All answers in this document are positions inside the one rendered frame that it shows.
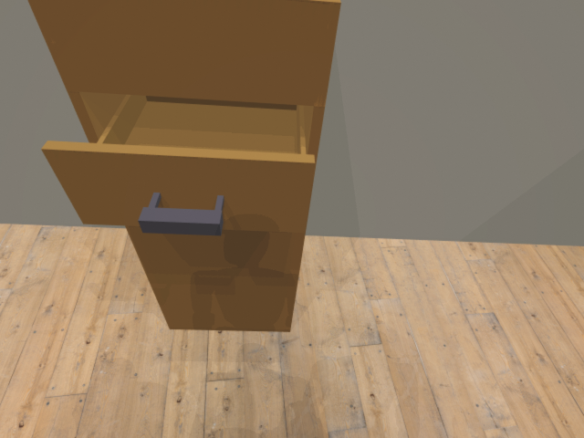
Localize cabinet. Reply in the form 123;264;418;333
28;0;341;332

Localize drawer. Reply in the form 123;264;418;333
41;95;315;233

